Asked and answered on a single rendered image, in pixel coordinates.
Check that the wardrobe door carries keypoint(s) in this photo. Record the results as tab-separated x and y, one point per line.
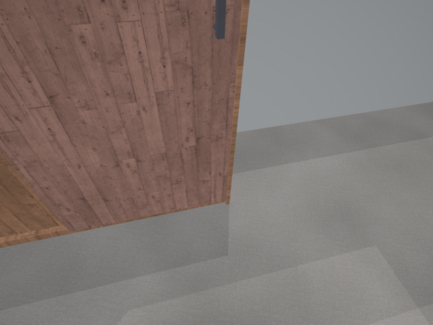
113	110
21	209

